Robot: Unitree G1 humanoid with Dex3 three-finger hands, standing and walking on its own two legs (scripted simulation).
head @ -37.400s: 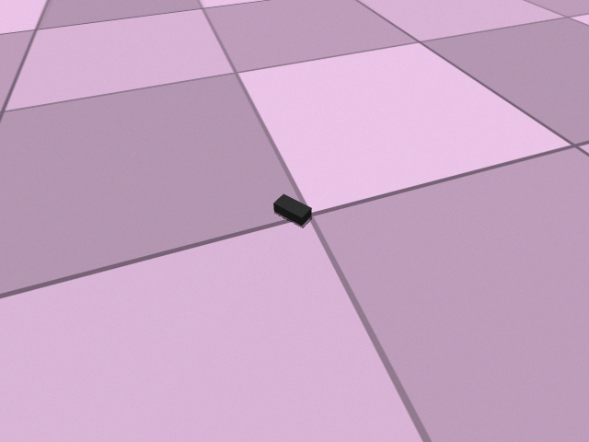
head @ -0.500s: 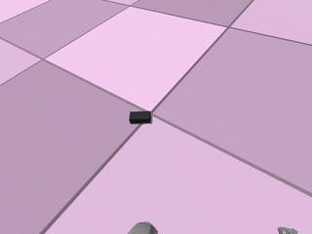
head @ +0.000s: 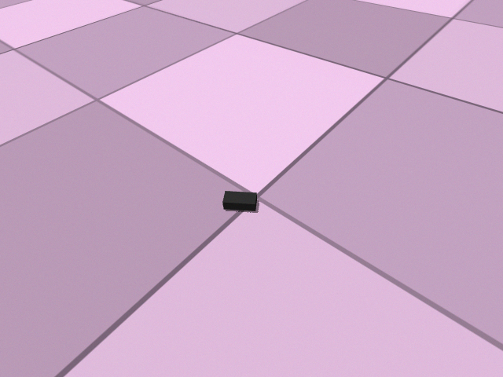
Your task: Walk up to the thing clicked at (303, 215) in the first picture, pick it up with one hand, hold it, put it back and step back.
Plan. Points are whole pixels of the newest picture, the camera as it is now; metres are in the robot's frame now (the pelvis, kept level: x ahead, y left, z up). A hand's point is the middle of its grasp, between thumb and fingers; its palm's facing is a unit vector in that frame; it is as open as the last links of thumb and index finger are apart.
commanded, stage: step back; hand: left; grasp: from above
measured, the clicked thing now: (240, 200) +1.10 +0.14 -0.74
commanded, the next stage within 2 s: stand in 0.50 s
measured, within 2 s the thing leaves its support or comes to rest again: neither
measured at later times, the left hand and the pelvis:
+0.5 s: hand out of the picture +0.15 +0.29 -0.14, palm faces -0.03 -0.92 -0.38, open 7.4 cm; pelvis +0.04 +0.03 +0.00, yaw -2 degrees
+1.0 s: hand out of the picture +0.10 +0.27 -0.14, palm faces -0.05 -0.94 -0.33, open 7.4 cm; pelvis +0.01 +0.02 +0.02, yaw -2 degrees
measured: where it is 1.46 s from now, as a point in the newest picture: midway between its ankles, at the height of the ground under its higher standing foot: outside the picture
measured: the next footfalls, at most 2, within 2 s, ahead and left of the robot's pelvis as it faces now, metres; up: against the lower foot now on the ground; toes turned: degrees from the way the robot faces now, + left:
none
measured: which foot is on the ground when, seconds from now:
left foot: down 0.00-1.00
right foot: down 0.00-1.00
